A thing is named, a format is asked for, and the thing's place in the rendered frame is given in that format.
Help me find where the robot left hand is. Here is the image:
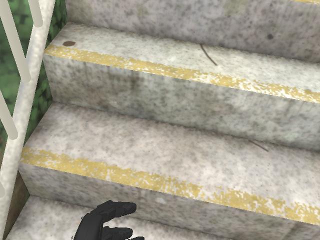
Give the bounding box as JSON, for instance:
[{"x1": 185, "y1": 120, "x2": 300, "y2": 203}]
[{"x1": 71, "y1": 200, "x2": 145, "y2": 240}]

